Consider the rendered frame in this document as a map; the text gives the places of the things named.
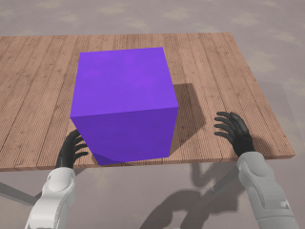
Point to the robot right hand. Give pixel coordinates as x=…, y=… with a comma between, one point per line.
x=238, y=133

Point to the left robot forearm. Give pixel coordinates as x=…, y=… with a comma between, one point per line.
x=51, y=211

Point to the carton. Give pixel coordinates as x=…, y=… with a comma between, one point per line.
x=124, y=104

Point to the robot left hand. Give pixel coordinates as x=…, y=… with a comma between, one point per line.
x=67, y=155

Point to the table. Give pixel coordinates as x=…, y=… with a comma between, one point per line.
x=209, y=75

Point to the right robot forearm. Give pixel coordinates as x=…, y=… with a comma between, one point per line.
x=270, y=206

